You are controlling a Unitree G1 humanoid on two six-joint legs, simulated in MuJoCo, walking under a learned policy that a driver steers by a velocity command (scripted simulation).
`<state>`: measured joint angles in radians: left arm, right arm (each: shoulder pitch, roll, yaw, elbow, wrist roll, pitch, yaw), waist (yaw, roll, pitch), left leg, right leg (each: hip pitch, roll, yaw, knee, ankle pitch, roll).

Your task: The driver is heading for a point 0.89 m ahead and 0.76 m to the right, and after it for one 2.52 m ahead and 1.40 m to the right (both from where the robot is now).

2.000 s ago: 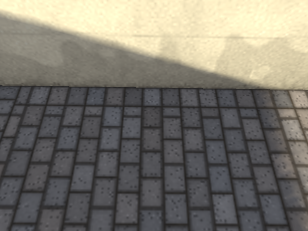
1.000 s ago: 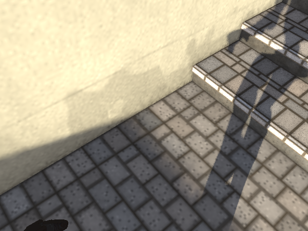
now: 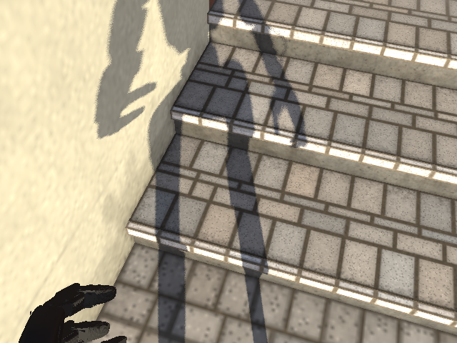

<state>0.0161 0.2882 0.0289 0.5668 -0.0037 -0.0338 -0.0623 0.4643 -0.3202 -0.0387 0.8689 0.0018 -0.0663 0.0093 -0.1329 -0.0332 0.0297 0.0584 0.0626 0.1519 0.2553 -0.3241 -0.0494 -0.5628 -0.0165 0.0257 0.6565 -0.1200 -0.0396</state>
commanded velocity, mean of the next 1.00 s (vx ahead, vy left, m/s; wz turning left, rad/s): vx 0.50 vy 0.00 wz -0.36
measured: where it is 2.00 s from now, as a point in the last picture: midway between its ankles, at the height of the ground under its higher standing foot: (396, 132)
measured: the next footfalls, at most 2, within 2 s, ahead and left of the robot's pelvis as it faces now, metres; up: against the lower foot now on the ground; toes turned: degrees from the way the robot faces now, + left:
right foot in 0.06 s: +0.17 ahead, -0.12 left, +0.00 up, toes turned +1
left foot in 0.54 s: +0.46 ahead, +0.06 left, +0.00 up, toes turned -7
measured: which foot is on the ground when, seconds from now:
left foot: down 0.00-0.06, up 0.08-0.52, down 0.54-1.00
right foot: up 0.00-0.04, down 0.06-0.54, up 0.56-1.00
